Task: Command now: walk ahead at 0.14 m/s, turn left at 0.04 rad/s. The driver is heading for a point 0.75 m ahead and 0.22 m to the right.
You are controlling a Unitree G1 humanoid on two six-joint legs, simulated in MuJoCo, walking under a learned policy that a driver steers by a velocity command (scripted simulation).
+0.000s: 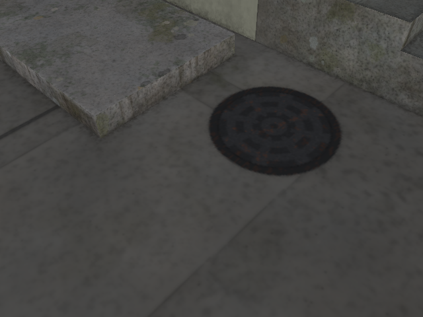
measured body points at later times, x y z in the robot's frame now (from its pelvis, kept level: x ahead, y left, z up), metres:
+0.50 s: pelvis +0.14 -0.01 +0.01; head +0.17 +0.00 +0.46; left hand +0.36 +0.22 -0.08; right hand +0.10 -0.26 -0.12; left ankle +0.01 +0.11 -0.73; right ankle +0.28 -0.15 -0.67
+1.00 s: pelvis +0.41 -0.07 +0.02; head +0.42 -0.07 +0.47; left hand +0.44 +0.20 -0.11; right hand +0.59 -0.32 -0.08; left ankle +0.58 +0.12 -0.66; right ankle +0.37 -0.15 -0.73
